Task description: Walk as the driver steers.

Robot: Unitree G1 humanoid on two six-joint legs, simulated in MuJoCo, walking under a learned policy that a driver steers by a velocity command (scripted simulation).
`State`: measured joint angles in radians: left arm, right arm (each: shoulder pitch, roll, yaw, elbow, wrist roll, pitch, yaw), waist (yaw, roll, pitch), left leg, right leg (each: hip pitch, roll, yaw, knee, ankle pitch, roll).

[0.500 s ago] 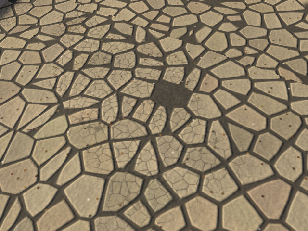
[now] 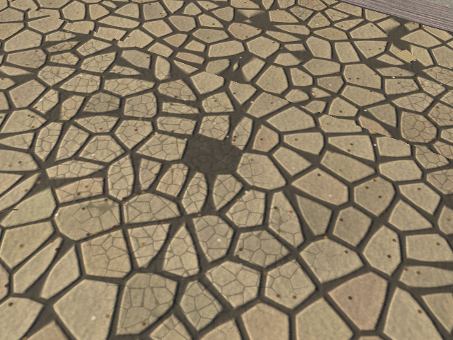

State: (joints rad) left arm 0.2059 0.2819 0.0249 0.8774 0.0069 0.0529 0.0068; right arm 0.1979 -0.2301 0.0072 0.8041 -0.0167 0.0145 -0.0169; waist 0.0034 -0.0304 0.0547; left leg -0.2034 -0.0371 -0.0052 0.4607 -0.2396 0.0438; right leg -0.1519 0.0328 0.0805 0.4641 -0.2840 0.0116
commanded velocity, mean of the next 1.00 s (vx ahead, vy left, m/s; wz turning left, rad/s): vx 0.36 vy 0.00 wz -0.48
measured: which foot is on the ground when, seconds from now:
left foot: down 0.00-0.58, up 0.60-1.00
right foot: up 0.00-0.00, down 0.02-0.22, up 0.24-0.56, down 0.58-1.00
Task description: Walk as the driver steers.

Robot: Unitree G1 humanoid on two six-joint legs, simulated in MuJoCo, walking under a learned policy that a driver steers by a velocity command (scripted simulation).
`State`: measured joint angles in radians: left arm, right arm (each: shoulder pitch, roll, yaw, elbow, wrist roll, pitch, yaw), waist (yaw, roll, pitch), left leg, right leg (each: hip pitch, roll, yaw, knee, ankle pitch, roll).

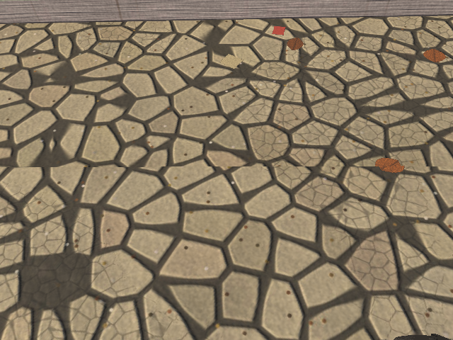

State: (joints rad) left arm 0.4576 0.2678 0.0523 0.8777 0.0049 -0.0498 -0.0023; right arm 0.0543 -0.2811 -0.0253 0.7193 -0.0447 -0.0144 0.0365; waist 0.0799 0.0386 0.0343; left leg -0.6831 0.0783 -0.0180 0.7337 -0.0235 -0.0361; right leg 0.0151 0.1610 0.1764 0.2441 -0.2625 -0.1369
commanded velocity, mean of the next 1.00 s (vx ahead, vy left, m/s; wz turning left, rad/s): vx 0.50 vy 0.00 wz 0.35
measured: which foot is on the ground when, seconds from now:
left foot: up 0.00-0.12, down 0.14-0.66, up 0.68-1.00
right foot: down 0.00-0.16, up 0.18-0.62, down 0.64-1.00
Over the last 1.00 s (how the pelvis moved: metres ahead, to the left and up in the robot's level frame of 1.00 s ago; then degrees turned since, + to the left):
0.34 -0.19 0.00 -30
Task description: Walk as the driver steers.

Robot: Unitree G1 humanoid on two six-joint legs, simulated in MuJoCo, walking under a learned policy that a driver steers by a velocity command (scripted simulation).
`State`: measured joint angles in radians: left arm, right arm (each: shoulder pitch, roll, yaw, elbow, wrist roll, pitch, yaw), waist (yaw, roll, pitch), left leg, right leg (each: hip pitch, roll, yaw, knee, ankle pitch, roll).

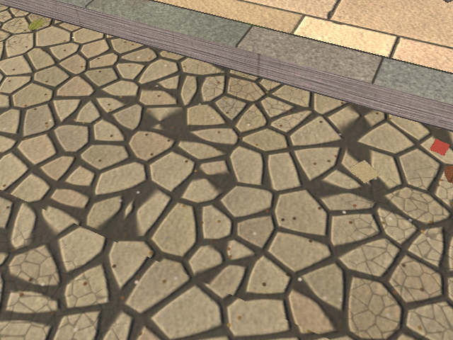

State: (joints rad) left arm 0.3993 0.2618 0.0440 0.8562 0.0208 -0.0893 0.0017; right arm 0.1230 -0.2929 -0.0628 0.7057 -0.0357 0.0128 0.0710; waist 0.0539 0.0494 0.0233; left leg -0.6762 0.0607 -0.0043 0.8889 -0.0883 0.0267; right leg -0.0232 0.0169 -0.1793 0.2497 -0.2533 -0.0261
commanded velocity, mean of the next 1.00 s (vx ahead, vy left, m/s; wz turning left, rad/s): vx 0.50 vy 0.00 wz -0.10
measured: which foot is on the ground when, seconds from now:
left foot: up 0.00-0.14, down 0.16-0.74, up 0.76-1.00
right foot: down 0.00-0.18, up 0.20-0.70, down 0.72-1.00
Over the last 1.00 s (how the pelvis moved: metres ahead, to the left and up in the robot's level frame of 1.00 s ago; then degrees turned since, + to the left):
0.56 0.06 0.00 26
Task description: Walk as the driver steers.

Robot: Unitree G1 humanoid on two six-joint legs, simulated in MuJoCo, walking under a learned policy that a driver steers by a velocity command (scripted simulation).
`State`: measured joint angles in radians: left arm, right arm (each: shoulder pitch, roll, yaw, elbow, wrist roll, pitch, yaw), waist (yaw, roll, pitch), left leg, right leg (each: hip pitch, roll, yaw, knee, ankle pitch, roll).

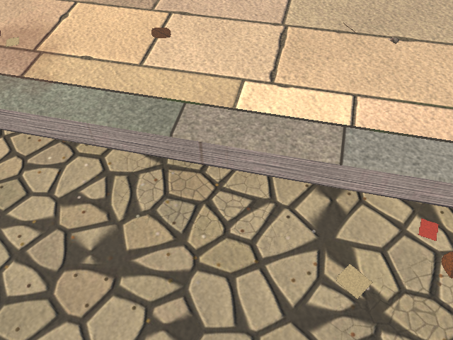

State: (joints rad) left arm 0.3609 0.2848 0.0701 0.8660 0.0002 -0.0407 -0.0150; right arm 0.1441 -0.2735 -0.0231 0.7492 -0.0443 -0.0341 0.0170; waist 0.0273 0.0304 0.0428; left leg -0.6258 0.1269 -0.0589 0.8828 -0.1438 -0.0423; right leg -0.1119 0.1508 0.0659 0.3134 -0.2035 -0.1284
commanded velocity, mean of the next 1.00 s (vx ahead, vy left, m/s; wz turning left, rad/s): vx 0.21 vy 0.00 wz -0.09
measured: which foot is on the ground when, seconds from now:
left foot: up 0.00-0.22, down 0.24-0.68, up 0.70-1.00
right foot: down 0.00-0.22, up 0.24-0.66, down 0.68-1.00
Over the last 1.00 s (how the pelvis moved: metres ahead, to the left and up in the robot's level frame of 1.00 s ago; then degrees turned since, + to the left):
0.54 0.04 0.00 -11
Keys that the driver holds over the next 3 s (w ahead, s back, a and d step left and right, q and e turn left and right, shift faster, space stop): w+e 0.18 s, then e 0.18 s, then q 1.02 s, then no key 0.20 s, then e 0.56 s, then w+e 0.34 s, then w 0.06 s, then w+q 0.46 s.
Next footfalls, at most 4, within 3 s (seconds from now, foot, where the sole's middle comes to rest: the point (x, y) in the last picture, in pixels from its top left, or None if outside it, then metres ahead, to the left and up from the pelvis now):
0.24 left None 0.31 0.14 -0.81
0.68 right None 0.34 -0.06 -0.81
1.04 left None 0.30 0.17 -0.81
1.62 right None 0.33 -0.02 -0.81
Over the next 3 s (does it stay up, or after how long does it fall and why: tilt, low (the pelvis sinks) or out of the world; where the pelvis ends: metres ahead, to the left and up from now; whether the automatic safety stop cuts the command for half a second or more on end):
stays up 0.56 -0.03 -0.06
